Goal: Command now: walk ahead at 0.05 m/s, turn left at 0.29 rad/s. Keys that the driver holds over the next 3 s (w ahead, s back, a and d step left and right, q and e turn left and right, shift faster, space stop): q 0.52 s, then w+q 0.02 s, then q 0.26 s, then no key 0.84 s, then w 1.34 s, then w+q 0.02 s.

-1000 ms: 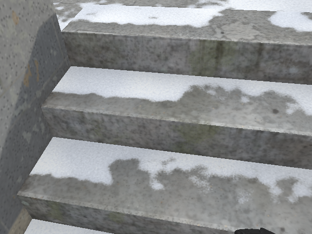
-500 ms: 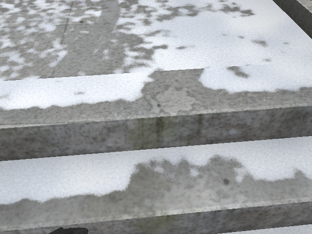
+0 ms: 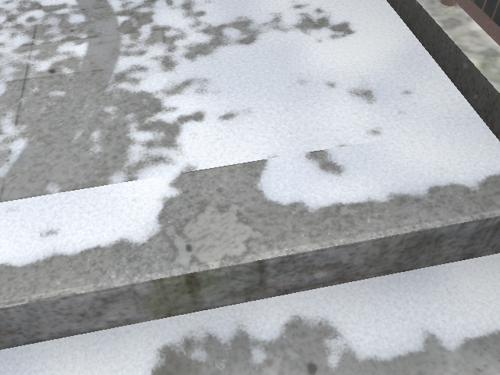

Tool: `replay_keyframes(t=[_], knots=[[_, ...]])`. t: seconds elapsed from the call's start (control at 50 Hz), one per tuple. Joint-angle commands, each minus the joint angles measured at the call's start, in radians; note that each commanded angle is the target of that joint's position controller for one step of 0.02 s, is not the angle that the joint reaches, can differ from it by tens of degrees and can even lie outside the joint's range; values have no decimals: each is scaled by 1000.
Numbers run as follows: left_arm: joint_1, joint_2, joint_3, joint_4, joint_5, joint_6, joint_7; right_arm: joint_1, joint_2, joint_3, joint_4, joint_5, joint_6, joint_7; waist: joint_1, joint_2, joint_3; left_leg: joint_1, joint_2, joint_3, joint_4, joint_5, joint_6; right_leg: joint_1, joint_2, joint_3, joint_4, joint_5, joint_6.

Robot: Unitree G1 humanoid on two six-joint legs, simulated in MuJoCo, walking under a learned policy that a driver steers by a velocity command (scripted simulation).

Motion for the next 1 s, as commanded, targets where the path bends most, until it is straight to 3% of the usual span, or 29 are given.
replay_keyframes(t=[0.02, 0.08, 0.14, 0.18, 0.2, 0.22, 0.26, 0.3, 0.34, 0.36, 0.38, 0.4, 0.42, 0.46, 0.48, 0.52, 0.54, 0.6, 0.62, 0.68, 0.74, 0.8, 0.84, 0.88, 0.9, 0.92, 0.94, 0.96, 1.0], knots=[[21, -48, -15, 18, 3, -31, 19, -9, 71, 26, -123, -5, 13, -13, -29, -118, -17, -224, -17, -78, 209, 67, 62, 187, -231, 350, -491, -6, -94], [-9, -12, -11, -10, 20, -13, 42, 3, 62, 37, -162, -26, 41, -28, -75, -137, -13, -286, -12, -53, 137, 157, 21, 198, -205, 170, -526, 55, -58], [4, 69, 4, -39, 24, 16, 72, -73, 43, 44, -216, -48, 59, -49, -60, -180, -1, -271, 10, 50, -21, 107, -69, 197, -210, 67, -606, 91, -112], [-35, 119, 18, -87, 26, 17, 85, -102, 24, 40, -227, -41, 64, -50, -48, -179, -48, -184, 51, 89, -167, 82, -95, 227, -235, 41, -635, 129, -112], [-116, 138, 20, -112, 25, 21, 83, -59, 32, 43, -210, -39, 72, -51, -84, -173, -80, -10, 57, 118, -279, 74, -84, 163, -211, -15, -629, 184, -93], [-116, 169, 28, -113, 10, 19, 82, -59, 27, 41, -221, -36, 74, -47, -86, -186, -90, 91, 54, 138, -427, 20, -67, 152, -201, -34, -647, 151, -96], [-113, 203, 48, -108, 4, 16, 72, -56, -27, 6, -227, -25, 100, -43, -70, -184, -77, 172, 75, 145, -547, -88, -35, 206, -264, -7, -648, 64, -104], [-75, 176, 57, -93, -32, 39, 68, -50, -49, -18, -239, -30, 114, -30, -42, -153, -26, 166, 71, 157, -813, -138, 23, 302, -258, 8, -567, -62, -86], [59, 106, 50, -34, -53, 69, 58, -20, -76, -45, -207, -24, 97, -5, -4, 6, 26, 217, -15, 168, -1152, -111, 68, 338, -151, -44, -295, -122, -41], [62, 77, 48, -45, -36, 80, 59, 39, -142, -61, -211, -44, 78, 4, -13, 193, 63, 321, 126, -116, -1202, 157, 129, 76, -70, -70, 71, -278, 22], [34, 61, 44, -110, -7, 69, 62, 35, -193, -55, -267, -48, 49, 9, 21, 281, 33, 348, 240, -515, -1301, 248, 271, -119, 95, 103, 375, -282, 117], [-3, 50, 47, -123, -13, 53, 59, 13, -218, -64, -282, -70, 16, 18, -13, 251, -54, 343, 305, -698, -1445, -47, 330, -163, 121, 242, 544, -233, 132], [-66, 67, 52, -137, -24, 37, 53, -44, -177, -53, -297, -55, 10, 11, -16, 153, -20, 332, 282, -635, -1450, -256, 307, -207, 98, 295, 607, -141, 131], [-130, 102, 53, -161, -13, 29, 59, -139, -115, -29, -325, -25, 21, -15, -1, 39, 21, 307, 212, -482, -1372, -294, 190, -265, 62, 299, 521, 42, 134], [-153, 77, 45, -187, 2, 26, 63, -129, -89, -21, -330, -32, 31, -38, 0, 59, 2, 317, 181, -470, -1339, -252, 189, -249, 73, 313, 507, 81, 145], [-85, 85, 50, -167, -6, 27, 55, -162, -56, -4, -392, -52, 34, -58, 10, 15, -99, 366, 161, -403, -1288, -92, 157, -186, 86, 302, 514, 150, 144], [-35, 75, 43, -155, -5, 28, 47, -142, -78, -7, -396, -46, 33, -62, 9, 12, -141, 364, 140, -376, -1288, -101, 163, -149, 106, 267, 541, 169, 139], [-43, 44, 28, -172, -16, 39, 50, -111, -73, -3, -412, -35, 45, -72, 0, 45, -85, 333, 86, -308, -1277, -50, 163, -104, 126, 216, 416, 156, 142], [-67, 22, 17, -185, -17, 39, 47, -96, -72, -5, -416, -32, 54, -73, -11, 54, -61, 337, 69, -293, -1282, -31, 149, -79, 132, 196, 305, 128, 146], [-116, 31, 11, -202, -31, 31, 49, -104, -80, -8, -457, -63, 58, -67, -44, 88, -68, 373, 121, -366, -1279, 67, 177, -28, 144, 207, 147, 23, 147], [-67, 73, 20, -201, -36, 27, 52, -119, -91, -7, -483, -68, 60, -54, -41, 139, -97, 453, 187, -466, -1253, 328, 222, 16, 149, 244, 51, -120, 133], [-34, 82, 22, -210, -34, 19, 43, -180, -95, -6, -519, -37, 59, -36, -26, 105, -119, 494, 176, -468, -1195, 648, 225, 85, 157, 244, -121, -106, 120], [8, 65, 20, -190, -34, 1, 33, -248, -76, 5, -522, -26, 64, -25, 9, 87, -138, 476, 134, -387, -1164, 745, 174, 249, 164, 194, -362, 84, 97], [47, 96, 38, -175, -24, -10, 26, -251, -56, 10, -504, -10, 56, -22, 21, 45, -137, 425, 63, -322, -1086, 643, 102, 424, 118, 230, -550, 377, 49], [71, 135, 47, -180, 0, -12, 28, -252, -21, 20, -502, -22, 39, -14, 22, -76, -167, 274, -9, -243, -945, 389, 49, 581, 12, 337, -540, 738, -4], [53, 152, 52, -193, 13, 0, 35, -143, -4, 16, -458, -30, 28, -7, -14, -296, -176, 115, -127, -148, -788, -231, -34, 659, -171, 518, -541, 1052, -172], [26, 119, 47, -226, 7, 7, 42, -112, -95, -16, -423, -19, 28, -3, 0, -277, -165, 86, -127, -91, -578, -496, -120, 566, -286, 611, -557, 990, -298], [4, 109, 44, -253, 4, 14, 53, -161, -139, -31, -423, -2, 28, 4, 18, -188, -124, 29, -103, -61, -386, -500, -170, 531, -253, 579, -552, 873, -315], [-2, 118, 44, -246, -15, 27, 73, -213, -65, -6, -422, -12, 43, 6, 8, -85, -64, -61, -73, -75, -295, -425, -187, 510, -151, 504, -550, 619, -241]])
Next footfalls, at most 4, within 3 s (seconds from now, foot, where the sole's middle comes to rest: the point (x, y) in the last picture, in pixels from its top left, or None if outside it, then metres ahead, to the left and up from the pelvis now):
0.34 left None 0.12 0.13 -0.71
0.88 right None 0.22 -0.04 -0.71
1.20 left None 0.11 0.16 -0.71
2.18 right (285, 349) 0.48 -0.03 -0.54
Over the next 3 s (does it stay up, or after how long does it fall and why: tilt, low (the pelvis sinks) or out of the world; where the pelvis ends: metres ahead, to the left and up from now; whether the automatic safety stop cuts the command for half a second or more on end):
stays up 0.73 0.10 0.38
